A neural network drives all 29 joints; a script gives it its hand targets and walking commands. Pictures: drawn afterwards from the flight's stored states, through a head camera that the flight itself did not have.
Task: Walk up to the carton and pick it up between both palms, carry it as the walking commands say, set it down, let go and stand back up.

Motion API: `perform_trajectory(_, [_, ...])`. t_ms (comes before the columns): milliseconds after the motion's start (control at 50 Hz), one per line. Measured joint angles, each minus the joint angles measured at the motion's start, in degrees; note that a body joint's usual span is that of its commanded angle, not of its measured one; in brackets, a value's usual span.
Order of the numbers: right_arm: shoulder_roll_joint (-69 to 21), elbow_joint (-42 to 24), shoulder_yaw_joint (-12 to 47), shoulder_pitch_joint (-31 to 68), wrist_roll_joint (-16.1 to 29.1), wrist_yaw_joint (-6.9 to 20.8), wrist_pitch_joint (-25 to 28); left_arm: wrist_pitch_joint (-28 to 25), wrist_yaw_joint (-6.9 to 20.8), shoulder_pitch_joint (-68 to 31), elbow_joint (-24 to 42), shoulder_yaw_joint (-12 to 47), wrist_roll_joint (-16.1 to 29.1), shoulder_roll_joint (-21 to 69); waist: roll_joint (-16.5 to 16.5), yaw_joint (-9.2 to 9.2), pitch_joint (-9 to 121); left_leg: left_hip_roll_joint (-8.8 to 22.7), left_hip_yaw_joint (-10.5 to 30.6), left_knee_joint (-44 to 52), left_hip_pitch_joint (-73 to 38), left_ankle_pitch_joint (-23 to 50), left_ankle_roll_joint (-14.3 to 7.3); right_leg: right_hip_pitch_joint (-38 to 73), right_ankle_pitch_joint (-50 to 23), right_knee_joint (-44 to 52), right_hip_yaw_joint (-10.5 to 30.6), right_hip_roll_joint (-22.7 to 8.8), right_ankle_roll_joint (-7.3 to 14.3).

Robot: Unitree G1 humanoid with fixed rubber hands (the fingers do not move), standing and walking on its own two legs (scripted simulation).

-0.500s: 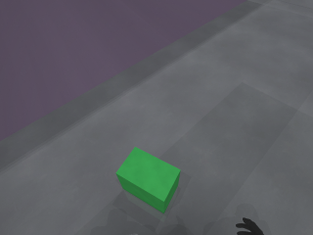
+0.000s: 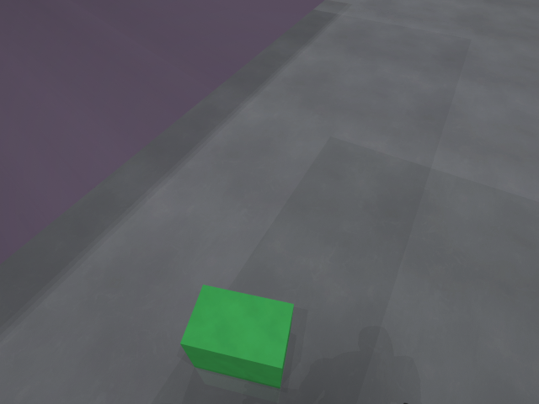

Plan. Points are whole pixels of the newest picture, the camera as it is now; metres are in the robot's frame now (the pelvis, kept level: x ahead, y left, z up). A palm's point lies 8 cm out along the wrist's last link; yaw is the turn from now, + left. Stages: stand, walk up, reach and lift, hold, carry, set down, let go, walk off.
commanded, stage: walk up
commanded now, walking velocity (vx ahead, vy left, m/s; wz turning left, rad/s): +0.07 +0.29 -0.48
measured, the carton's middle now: (241, 337) +0.45 +0.09 -0.63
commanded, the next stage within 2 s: none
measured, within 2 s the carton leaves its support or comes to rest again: neither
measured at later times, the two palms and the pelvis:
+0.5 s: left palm out of the picture +0.09 +0.39 -0.13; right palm out of the picture +0.11 -0.13 -0.11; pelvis +0.02 +0.13 +0.00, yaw -10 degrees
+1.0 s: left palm out of the picture +0.15 +0.36 -0.12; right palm out of the picture +0.04 -0.14 -0.10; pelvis +0.00 +0.13 +0.00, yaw -14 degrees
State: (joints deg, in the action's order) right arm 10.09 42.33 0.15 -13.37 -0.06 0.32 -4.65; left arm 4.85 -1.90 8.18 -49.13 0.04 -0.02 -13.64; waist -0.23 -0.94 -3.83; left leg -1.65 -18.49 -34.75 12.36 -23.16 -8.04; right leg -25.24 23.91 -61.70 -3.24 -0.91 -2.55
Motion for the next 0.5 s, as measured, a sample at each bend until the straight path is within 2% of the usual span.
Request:
perform_trajectory(60, [0.4,0.0,0.0,-0.02,-0.01,0.0,0.0,-0.06,0.0,0.02,0.16,0.0,0.0,-0.02,-0.01,0.04,0.03,-0.9,-2.11,-0.44,0.45,-1.05,-0.35,1.26,0.3,10.57,-0.76,-0.01,0.82])
perform_trajectory(80, [0.69,0.0,-0.01,-0.03,-0.01,0.0,0.0,-0.36,-0.03,0.18,0.37,0.0,0.0,-0.03,-0.04,0.08,0.03,-1.06,-2.37,-1.68,1.06,-1.74,-0.38,2.52,-0.45,15.57,-1.06,-0.04,1.64])
perform_trajectory(100, [1.2,0.04,-0.02,0.05,-0.01,0.0,0.0,-0.86,-0.14,0.25,0.41,-0.01,0.0,0.06,0.26,0.1,-0.15,-0.77,-2.14,-4.46,2.44,-2.53,0.01,3.0,-0.7,17.36,-1.38,-0.01,4.07])
perform_trajectory(120, [1.72,0.07,-0.02,0.23,-0.01,0.0,-0.06,-1.27,-0.38,0.39,0.4,-0.03,0.0,0.08,0.63,0.2,-0.52,-0.27,-0.73,-9.3,4.77,-2.91,1.31,2.85,-0.59,17.11,-1.87,-0.01,5.36])
perform_trajectory(160, [2.63,0.06,-0.02,0.82,-0.01,0.0,-0.17,-1.92,-1.0,2.16,0.37,-0.04,0.0,0.06,0.59,1.21,-0.57,-0.5,4.91,-22.14,10.8,-4.01,3.58,2.67,-1.06,17.65,-1.55,-0.03,5.91])
perform_trajectory(200, [3.71,0.01,-0.02,1.97,-0.02,0.0,-0.18,-2.11,-1.15,5.12,0.35,-0.01,0.0,0.07,0.61,2.19,-0.51,0.06,9.07,-30.58,15.1,-3.96,4.91,2.79,-2.13,19.11,-0.05,-0.03,5.29])
perform_trajectory(240, [4.72,-0.03,-0.02,3.6,-0.04,0.01,-0.2,-2.11,-1.16,8.15,0.27,0.0,0.0,0.08,0.67,2.51,-0.47,1.46,12.05,-32.6,17.52,-3.36,5.8,2.77,-3.26,20.55,1.79,-0.24,4.33])
perform_trajectory(300, [5.81,-0.02,-0.01,5.5,-0.04,0.14,-0.36,-2.28,-1.16,11.18,0.05,0.0,0.0,0.09,0.7,2.54,-0.43,3.85,14.96,-32.4,19.29,-3.27,6.92,2.76,-4.35,21.83,4.1,-1.12,2.64])
perform_trajectory(340, [6.32,-0.04,0.01,6.24,-0.04,0.3,-0.39,-2.33,-1.17,12.15,0.04,-0.08,0.0,0.1,0.74,2.69,-0.4,4.91,15.41,-29.85,18.9,-3.3,7.51,2.75,-4.79,22.3,5.69,-2.02,1.31])
perform_trajectory(400, [6.46,-0.05,0.03,6.46,-0.04,0.62,-0.4,-2.33,-1.17,12.25,0.05,-0.69,0.0,0.05,0.77,3.02,-0.32,5.12,15.45,-20.32,15.09,-3.32,7.87,2.71,-5.2,22.58,8.06,-3.34,-1.01])
perform_trajectory(440, [6.02,-0.06,0.03,6.25,-0.04,0.66,-0.36,-2.29,-1.17,12.0,0.09,-1.05,0.0,-0.18,0.8,2.99,-0.27,5.12,15.49,-9.95,9.89,-1.34,7.88,2.68,-5.26,22.41,9.63,-3.44,-2.68])
perform_trajectory(460, [5.95,-0.04,0.02,5.73,-0.04,0.66,-0.13,-2.17,-1.17,11.58,0.35,-1.15,0.0,-0.29,1.04,2.87,-0.29,5.47,15.49,-5.0,7.2,0.98,8.06,2.41,-4.07,21.24,9.92,-3.28,-3.05])
perform_trajectory(500, [4.54,0.02,0.04,4.19,-0.04,0.63,-0.04,-1.49,-1.17,9.26,0.42,-1.29,-0.01,-0.81,-0.29,2.85,-0.7,4.83,14.55,-5.59,6.88,1.87,8.63,0.83,1.92,14.24,10.2,-3.17,-1.93])
